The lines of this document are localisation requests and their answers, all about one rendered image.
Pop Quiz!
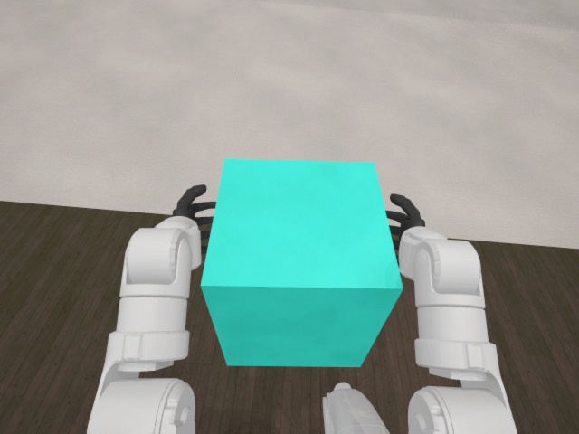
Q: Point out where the robot left forearm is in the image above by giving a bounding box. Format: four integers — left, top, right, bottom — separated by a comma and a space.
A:
87, 216, 202, 434

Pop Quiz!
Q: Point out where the right robot thigh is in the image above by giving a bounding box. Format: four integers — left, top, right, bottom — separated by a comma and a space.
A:
323, 388, 390, 434

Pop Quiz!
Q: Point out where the carton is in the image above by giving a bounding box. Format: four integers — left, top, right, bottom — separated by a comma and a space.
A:
201, 159, 403, 367

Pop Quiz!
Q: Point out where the robot left hand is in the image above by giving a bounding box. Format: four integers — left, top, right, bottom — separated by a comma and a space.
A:
172, 184, 216, 254

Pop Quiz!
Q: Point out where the robot right forearm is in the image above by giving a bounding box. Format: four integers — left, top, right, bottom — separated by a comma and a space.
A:
399, 226, 517, 434

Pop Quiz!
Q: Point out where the robot left upper arm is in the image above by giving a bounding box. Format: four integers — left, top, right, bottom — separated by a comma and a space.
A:
89, 378, 195, 434

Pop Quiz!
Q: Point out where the robot right hand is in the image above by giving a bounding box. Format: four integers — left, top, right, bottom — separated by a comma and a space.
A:
385, 193, 425, 264

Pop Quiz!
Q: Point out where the robot right upper arm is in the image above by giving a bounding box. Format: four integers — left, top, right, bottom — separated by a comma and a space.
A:
408, 386, 516, 434

